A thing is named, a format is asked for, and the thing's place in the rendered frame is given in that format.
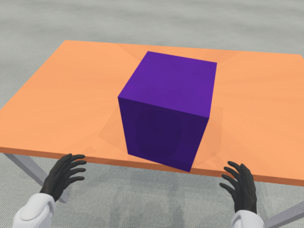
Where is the left robot forearm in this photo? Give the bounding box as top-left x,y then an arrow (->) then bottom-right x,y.
12,193 -> 56,228

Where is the carton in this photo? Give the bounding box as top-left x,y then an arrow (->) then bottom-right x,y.
118,51 -> 217,172

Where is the table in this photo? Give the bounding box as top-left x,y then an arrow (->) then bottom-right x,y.
0,40 -> 304,228

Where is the robot right hand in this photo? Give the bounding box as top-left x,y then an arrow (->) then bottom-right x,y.
219,161 -> 257,214

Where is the robot left hand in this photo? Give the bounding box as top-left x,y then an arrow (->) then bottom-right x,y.
39,153 -> 87,202

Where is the right robot forearm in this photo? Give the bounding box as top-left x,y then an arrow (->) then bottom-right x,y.
231,210 -> 265,228

